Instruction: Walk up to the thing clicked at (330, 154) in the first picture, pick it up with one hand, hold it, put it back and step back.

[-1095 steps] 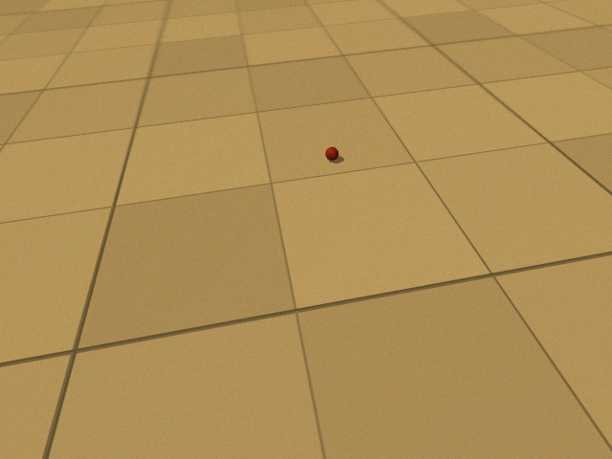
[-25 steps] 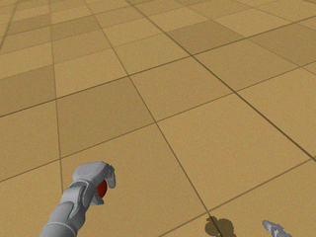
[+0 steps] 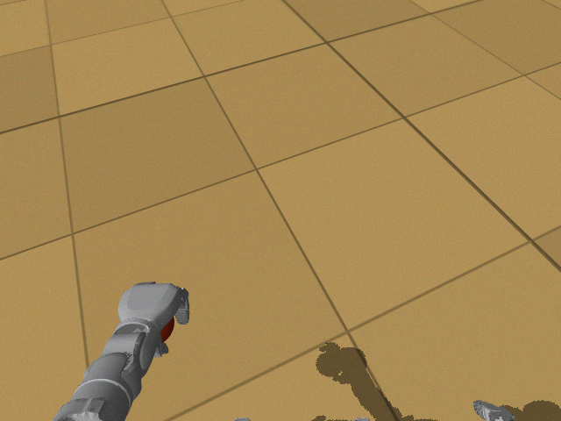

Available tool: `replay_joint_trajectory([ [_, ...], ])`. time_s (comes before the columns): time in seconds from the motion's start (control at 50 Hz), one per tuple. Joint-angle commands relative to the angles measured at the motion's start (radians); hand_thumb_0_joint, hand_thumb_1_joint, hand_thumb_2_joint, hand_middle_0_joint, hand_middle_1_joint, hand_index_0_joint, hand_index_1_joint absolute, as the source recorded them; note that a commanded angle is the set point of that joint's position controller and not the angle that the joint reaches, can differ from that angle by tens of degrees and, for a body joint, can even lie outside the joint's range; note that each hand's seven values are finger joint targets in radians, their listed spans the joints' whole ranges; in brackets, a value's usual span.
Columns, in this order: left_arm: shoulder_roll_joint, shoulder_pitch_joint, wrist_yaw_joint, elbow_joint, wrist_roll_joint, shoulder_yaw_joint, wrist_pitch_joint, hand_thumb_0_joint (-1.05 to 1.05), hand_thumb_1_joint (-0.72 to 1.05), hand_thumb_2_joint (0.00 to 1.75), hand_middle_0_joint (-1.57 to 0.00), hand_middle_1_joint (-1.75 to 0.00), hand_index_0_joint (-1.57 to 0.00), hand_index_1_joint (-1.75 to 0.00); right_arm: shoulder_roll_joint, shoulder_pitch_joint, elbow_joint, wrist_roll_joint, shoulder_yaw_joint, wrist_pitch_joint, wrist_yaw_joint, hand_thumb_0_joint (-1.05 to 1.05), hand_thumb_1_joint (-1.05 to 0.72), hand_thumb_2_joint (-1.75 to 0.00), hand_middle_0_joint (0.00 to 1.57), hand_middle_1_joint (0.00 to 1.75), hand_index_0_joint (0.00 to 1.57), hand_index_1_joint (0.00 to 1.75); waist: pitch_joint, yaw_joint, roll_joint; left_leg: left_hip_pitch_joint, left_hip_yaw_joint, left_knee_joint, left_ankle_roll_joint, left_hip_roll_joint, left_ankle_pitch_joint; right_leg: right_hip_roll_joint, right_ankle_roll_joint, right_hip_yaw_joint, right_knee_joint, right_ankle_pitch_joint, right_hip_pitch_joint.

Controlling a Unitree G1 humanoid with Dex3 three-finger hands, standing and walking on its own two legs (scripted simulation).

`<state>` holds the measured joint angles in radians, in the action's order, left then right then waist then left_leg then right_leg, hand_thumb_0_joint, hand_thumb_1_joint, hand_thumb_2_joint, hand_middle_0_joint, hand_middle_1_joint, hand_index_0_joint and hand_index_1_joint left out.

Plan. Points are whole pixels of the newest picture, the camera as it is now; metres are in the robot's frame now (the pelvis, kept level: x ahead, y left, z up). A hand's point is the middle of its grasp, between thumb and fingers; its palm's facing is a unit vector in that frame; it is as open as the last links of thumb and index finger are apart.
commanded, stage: crouch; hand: left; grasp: from above
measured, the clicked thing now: (151, 323) +0.33 +0.25 -0.13
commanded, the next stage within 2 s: lower in 1.44 s
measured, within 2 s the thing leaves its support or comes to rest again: neither
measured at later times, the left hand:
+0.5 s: hand (183, 341) +0.36 +0.26 -0.35, palm faces -0.48 +0.00 -0.88, open 7.4 cm
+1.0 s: hand (190, 344) +0.39 +0.28 -0.48, palm faces -0.46 -0.03 -0.89, open 7.3 cm
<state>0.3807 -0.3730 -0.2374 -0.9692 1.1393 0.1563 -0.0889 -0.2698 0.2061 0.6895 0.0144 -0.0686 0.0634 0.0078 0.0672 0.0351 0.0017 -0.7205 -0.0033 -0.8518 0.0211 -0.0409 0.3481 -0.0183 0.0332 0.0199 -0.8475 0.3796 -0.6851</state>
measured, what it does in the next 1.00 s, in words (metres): lowers itself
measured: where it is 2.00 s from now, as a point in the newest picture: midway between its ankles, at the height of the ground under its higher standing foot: outside the picture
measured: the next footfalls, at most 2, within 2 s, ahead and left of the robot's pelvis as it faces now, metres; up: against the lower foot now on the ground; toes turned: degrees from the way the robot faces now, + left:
none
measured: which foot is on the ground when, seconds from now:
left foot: down 0.00-1.00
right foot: down 0.00-1.00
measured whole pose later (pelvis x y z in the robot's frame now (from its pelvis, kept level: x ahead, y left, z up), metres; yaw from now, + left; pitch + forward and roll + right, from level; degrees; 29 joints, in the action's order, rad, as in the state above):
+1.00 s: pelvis -0.06 +0.00 -0.32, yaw -5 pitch +37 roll -7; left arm 0.67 -0.81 -0.38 -1.31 1.24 -0.13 -0.19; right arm -0.27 0.13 0.75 -0.12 -0.03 -0.07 -0.11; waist 0.12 0.16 -0.01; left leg -2.12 0.13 -2.14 0.03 -0.04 0.66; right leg 0.03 0.05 -0.03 -2.09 0.70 -2.03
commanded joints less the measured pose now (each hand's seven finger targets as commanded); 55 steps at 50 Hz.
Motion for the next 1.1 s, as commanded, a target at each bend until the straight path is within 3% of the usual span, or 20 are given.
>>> replay_joint_trajectory([
  [0.0,0.223,-0.403,-0.142,0.090,0.055,-0.106,-0.015,0.00,0.56,0.80,-0.85,-0.91,-0.91,-0.86,-0.150,0.066,-0.065,-0.022,-0.060,-0.034,0.001,0.00,-0.90,-0.90,0.20,0.30,0.20,0.30,0.427,0.038,-0.061,0.057,-0.022,-0.170,-0.020,0.042,-0.160,0.038,-0.050,-0.032,-0.104,-0.159,-0.169],
  [0.1,0.253,-0.482,-0.188,-0.019,0.054,-0.126,0.004,0.00,0.59,0.78,-0.86,-0.91,-0.93,-0.85,-0.161,0.094,-0.034,-0.037,-0.063,-0.058,0.011,0.00,-0.90,-0.90,0.20,0.30,0.20,0.30,0.508,0.059,-0.094,-0.143,0.001,-0.330,-0.028,0.037,-0.100,0.044,-0.058,-0.053,-0.287,-0.099,-0.383],
  [0.12,0.266,-0.481,-0.195,-0.025,0.050,-0.143,0.011,0.00,0.57,0.77,-0.85,-0.90,-0.91,-0.84,-0.161,0.098,-0.028,-0.039,-0.066,-0.064,0.014,0.00,-0.90,-0.90,0.20,0.30,0.20,0.30,0.542,0.045,-0.106,-0.176,-0.001,-0.361,-0.030,0.037,-0.093,0.045,-0.060,-0.051,-0.318,-0.091,-0.408],
  [0.16,0.265,-0.522,-0.197,-0.047,0.040,-0.139,0.021,0.00,0.56,0.76,-0.83,-0.90,-0.90,-0.84,-0.163,0.106,-0.014,-0.049,-0.066,-0.075,0.017,0.00,-0.89,-0.89,0.20,0.30,0.20,0.30,0.586,0.071,-0.105,-0.245,0.013,-0.425,-0.035,0.031,-0.073,0.046,-0.059,-0.061,-0.387,-0.079,-0.472],
  [0.2,0.316,-0.558,-0.194,-0.022,0.040,-0.164,0.026,0.00,0.54,0.79,-0.84,-0.89,-0.89,-0.84,-0.168,0.109,-0.014,-0.052,-0.072,-0.082,0.020,0.00,-0.90,-0.89,0.20,0.30,0.20,0.30,0.651,0.060,-0.132,-0.277,0.023,-0.468,-0.032,0.030,-0.045,0.044,-0.063,-0.064,-0.446,-0.053,-0.520],
  [0.26,0.337,-0.528,-0.182,-0.080,0.032,-0.188,0.029,0.00,0.54,0.79,-0.84,-0.89,-0.90,-0.83,-0.170,0.106,-0.009,-0.063,-0.070,-0.093,0.021,0.00,-0.90,-0.90,0.20,0.30,0.20,0.30,0.625,0.063,-0.114,-0.377,0.043,-0.509,-0.026,0.026,0.066,0.039,-0.064,-0.073,-0.506,0.041,-0.613],
  [0.32,0.386,-0.594,-0.163,-0.056,0.029,-0.212,0.014,0.00,0.52,0.77,-0.82,-0.89,-0.88,-0.83,-0.180,0.108,-0.008,-0.069,-0.068,-0.104,0.016,0.00,-0.89,-0.90,0.20,0.30,0.20,0.30,0.685,0.072,-0.145,-0.423,0.058,-0.577,-0.026,0.023,0.104,0.039,-0.068,-0.080,-0.580,0.087,-0.711],
  [0.36,0.349,-0.574,-0.152,-0.083,0.018,-0.200,0.001,0.00,0.56,0.80,-0.84,-0.89,-0.90,-0.83,-0.179,0.110,-0.003,-0.075,-0.064,-0.112,0.006,0.00,-0.89,-0.89,0.20,0.30,0.20,0.30,0.694,0.090,-0.125,-0.471,0.067,-0.626,-0.030,0.024,0.121,0.039,-0.067,-0.089,-0.625,0.102,-0.762],
  [0.44,0.423,-0.635,-0.153,-0.074,0.037,-0.237,-0.045,0.00,0.56,0.80,-0.86,-0.87,-0.92,-0.82,-0.179,0.119,0.008,-0.080,-0.053,-0.122,-0.007,0.00,-0.90,-0.90,0.20,0.30,0.20,0.30,0.717,0.102,-0.137,-0.591,0.063,-0.719,-0.037,0.034,0.170,0.039,-0.067,-0.090,-0.697,0.132,-0.829],
  [0.5,0.428,-0.645,-0.166,-0.082,0.051,-0.249,-0.079,0.00,0.58,0.80,-0.88,-0.86,-0.93,-0.81,-0.189,0.135,0.025,-0.092,-0.046,-0.131,-0.022,0.00,-0.90,-0.90,0.20,0.30,0.20,0.30,0.760,0.114,-0.160,-0.578,0.080,-0.776,-0.033,0.031,0.147,0.036,-0.067,-0.102,-0.761,0.125,-0.905],
  [0.52,0.467,-0.715,-0.177,-0.014,0.057,-0.264,-0.094,0.00,0.58,0.81,-0.88,-0.87,-0.93,-0.82,-0.178,0.140,0.032,-0.095,-0.038,-0.134,-0.026,0.00,-0.90,-0.90,0.20,0.30,0.20,0.30,0.779,0.114,-0.182,-0.593,0.070,-0.804,-0.034,0.031,0.141,0.039,-0.067,-0.102,-0.774,0.117,-0.913],
  [0.54,0.476,-0.670,-0.188,-0.079,0.072,-0.278,-0.096,0.00,0.56,0.82,-0.88,-0.85,-0.93,-0.80,-0.192,0.139,0.035,-0.097,-0.042,-0.133,-0.029,0.00,-0.90,-0.90,0.20,0.30,0.20,0.30,0.776,0.108,-0.191,-0.600,0.072,-0.811,-0.031,0.032,0.152,0.038,-0.068,-0.104,-0.793,0.130,-0.936],
  [0.62,0.487,-0.727,-0.216,-0.100,0.102,-0.281,-0.103,0.00,0.57,0.78,-0.88,-0.84,-0.93,-0.78,-0.198,0.148,0.051,-0.114,-0.038,-0.141,-0.050,0.00,-0.90,-0.90,0.20,0.30,0.20,0.30,0.777,0.116,-0.270,-0.588,0.081,-0.865,-0.021,0.024,0.124,0.032,-0.070,-0.114,-0.863,0.120,-1.035],
  [0.68,0.493,-0.750,-0.228,-0.110,0.107,-0.283,-0.099,0.00,0.53,0.79,-0.87,-0.80,-0.91,-0.76,-0.203,0.139,0.050,-0.122,-0.034,-0.143,-0.065,0.00,-0.90,-0.90,0.20,0.30,0.20,0.30,0.795,0.116,-0.304,-0.611,0.071,-0.913,-0.021,0.023,0.090,0.035,-0.072,-0.116,-0.908,0.089,-1.056],
  [0.74,0.538,-0.751,-0.235,-0.115,0.107,-0.322,-0.096,0.00,0.55,0.80,-0.89,-0.81,-0.93,-0.77,-0.205,0.157,0.056,-0.129,-0.033,-0.145,-0.077,0.00,-0.91,-0.90,0.20,0.30,0.20,0.30,0.803,0.116,-0.276,-0.644,0.061,-0.965,-0.029,0.024,0.073,0.038,-0.066,-0.120,-0.930,0.066,-1.052],
  [0.86,0.526,-0.692,-0.208,-0.219,0.097,-0.312,-0.089,0.00,0.54,0.79,-0.87,-0.83,-0.91,-0.79,-0.202,0.132,0.047,-0.137,-0.023,-0.142,-0.101,0.00,-0.90,-0.90,0.20,0.30,0.20,0.30,0.735,0.120,-0.248,-0.785,0.041,-1.040,-0.038,0.024,0.100,0.051,-0.062,-0.124,-0.978,0.068,-1.057],
  [0.94,0.568,-0.697,-0.185,-0.233,0.089,-0.327,-0.099,0.00,0.55,0.78,-0.87,-0.84,-0.92,-0.79,-0.209,0.134,0.047,-0.137,-0.025,-0.136,-0.112,0.00,-0.91,-0.90,0.20,0.30,0.20,0.30,0.719,0.122,-0.201,-0.847,0.038,-1.086,-0.045,0.023,0.115,0.058,-0.057,-0.125,-1.004,0.068,-1.059],
  [0.96,0.607,-0.738,-0.182,-0.149,0.084,-0.351,-0.114,0.00,0.56,0.78,-0.87,-0.85,-0.92,-0.80,-0.209,0.144,0.054,-0.142,-0.026,-0.135,-0.114,0.00,-0.91,-0.90,0.20,0.30,0.20,0.30,0.732,0.126,-0.221,-0.856,0.034,-1.109,-0.044,0.022,0.085,0.058,-0.055,-0.125,-1.019,0.035,-1.045],
  [1.02,0.620,-0.731,-0.171,-0.189,0.095,-0.355,-0.133,0.00,0.56,0.75,-0.85,-0.86,-0.91,-0.80,-0.197,0.143,0.057,-0.144,-0.006,-0.128,-0.123,0.00,-0.91,-0.90,0.20,0.30,0.20,0.30,0.731,0.129,-0.210,-0.879,0.036,-1.142,-0.045,0.021,0.087,0.063,-0.054,-0.129,-1.047,0.040,-1.061],
  [1.08,0.633,-0.769,-0.171,-0.181,0.102,-0.358,-0.159,0.00,0.52,0.74,-0.83,-0.84,-0.88,-0.78,-0.219,0.135,0.063,-0.148,-0.022,-0.123,-0.125,0.00,-0.90,-0.90,0.20,0.30,0.20,0.30,0.722,0.131,-0.229,-0.913,0.038,-1.165,-0.043,0.020,0.126,0.069,-0.058,-0.135,-1.076,0.077,-1.104],
])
